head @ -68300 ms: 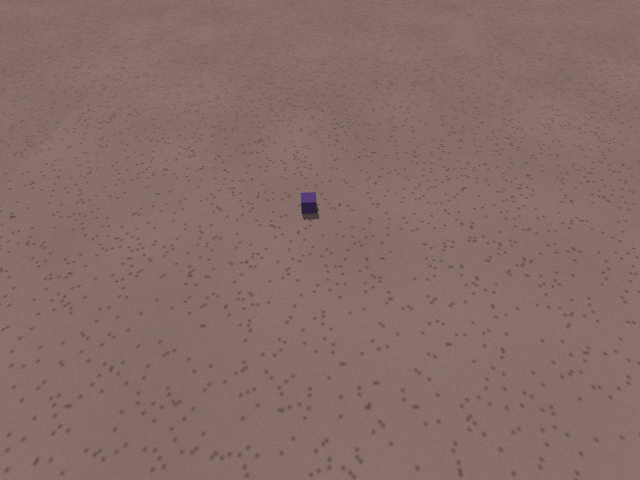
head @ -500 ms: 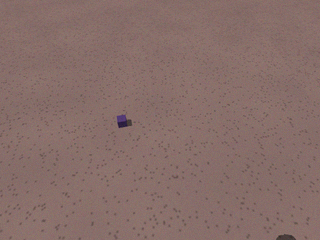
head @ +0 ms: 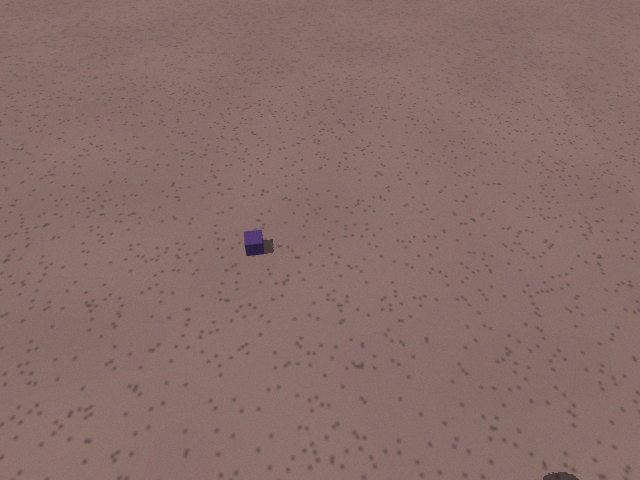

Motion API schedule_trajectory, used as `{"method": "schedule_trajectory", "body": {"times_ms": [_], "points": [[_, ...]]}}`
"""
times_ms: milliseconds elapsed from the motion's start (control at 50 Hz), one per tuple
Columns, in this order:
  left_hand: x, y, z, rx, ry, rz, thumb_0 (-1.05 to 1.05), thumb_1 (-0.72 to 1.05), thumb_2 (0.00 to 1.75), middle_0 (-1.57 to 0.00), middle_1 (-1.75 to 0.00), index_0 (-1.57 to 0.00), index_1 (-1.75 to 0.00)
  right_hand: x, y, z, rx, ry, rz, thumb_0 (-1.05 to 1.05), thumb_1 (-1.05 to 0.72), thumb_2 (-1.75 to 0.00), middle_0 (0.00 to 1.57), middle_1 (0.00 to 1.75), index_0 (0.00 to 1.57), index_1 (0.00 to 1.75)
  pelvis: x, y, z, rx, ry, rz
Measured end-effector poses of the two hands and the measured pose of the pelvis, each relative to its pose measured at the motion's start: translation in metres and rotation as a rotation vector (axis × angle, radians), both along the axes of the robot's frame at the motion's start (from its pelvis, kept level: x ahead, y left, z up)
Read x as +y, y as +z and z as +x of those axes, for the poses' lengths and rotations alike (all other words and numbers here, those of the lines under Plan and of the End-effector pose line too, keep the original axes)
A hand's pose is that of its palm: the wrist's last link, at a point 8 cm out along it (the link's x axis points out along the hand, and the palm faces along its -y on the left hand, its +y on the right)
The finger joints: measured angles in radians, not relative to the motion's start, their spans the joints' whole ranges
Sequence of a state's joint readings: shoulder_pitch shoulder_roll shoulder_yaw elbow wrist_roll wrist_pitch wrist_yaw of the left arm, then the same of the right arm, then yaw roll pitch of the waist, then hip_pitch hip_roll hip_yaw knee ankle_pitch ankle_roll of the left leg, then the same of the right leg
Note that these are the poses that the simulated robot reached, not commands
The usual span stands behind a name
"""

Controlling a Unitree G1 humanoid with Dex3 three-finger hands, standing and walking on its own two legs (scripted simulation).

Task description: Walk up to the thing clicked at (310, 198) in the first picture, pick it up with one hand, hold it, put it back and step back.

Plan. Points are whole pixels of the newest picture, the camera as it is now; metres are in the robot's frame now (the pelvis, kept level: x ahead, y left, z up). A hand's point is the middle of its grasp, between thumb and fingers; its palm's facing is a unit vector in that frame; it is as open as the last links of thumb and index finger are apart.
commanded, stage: step back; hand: left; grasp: from above
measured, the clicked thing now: (254, 242) +1.04 +0.29 -0.73
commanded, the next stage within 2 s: stand in 0.06 s
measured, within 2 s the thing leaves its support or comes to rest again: neither
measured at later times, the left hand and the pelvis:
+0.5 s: hand out of the picture +0.09 +0.26 -0.14, palm faces -0.03 -0.94 -0.34, open 7.4 cm; pelvis +0.00 +0.01 +0.01, yaw +0 degrees
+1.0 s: hand out of the picture +0.06 +0.25 -0.14, palm faces -0.05 -0.94 -0.34, open 7.4 cm; pelvis +0.00 +0.00 +0.02, yaw -1 degrees
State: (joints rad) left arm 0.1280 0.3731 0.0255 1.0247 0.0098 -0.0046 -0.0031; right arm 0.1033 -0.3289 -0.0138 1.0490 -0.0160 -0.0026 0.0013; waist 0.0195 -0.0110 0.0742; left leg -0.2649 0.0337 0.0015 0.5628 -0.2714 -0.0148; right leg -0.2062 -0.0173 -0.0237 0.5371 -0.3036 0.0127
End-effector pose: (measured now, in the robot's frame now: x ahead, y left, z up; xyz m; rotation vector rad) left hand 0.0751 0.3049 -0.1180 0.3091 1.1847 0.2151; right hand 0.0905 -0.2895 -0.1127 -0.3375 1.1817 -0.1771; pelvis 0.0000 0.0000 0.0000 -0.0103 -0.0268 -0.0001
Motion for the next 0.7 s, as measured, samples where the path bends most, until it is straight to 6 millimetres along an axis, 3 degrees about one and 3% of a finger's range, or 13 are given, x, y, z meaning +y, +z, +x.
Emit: {"method": "schedule_trajectory", "body": {"times_ms": [140,260,700], "points": [[0.001,0.006,0.009,0.005,-0.003,-0.009,0.01,0.9,0.9,-0.2,-0.3,-0.2,-0.3,0.008,0.008,0.027,-0.054,0.011,0.015,0.01,-0.9,-0.89,0.2,0.3,0.2,0.3,0.006,0.006,0.006,-0.003,-0.002,0.001],[-0.002,0.011,0.014,0.002,-0.016,-0.014,0.01,0.9,0.9,-0.2,-0.3,-0.2,-0.3,0.01,0.013,0.031,-0.077,0.005,0.023,0.01,-0.9,-0.89,0.2,0.3,0.2,0.3,0.008,0.011,0.008,-0.017,-0.004,0.005],[-0.005,0.014,-0.011,0.056,-0.029,-0.007,0.0,0.9,0.9,-0.2,-0.3,-0.2,-0.3,-0.003,0.005,-0.036,0.053,-0.062,0.025,0.01,-0.9,-0.89,0.2,0.3,0.2,0.3,0.004,0.015,-0.007,-0.021,-0.007,0.009]]}}
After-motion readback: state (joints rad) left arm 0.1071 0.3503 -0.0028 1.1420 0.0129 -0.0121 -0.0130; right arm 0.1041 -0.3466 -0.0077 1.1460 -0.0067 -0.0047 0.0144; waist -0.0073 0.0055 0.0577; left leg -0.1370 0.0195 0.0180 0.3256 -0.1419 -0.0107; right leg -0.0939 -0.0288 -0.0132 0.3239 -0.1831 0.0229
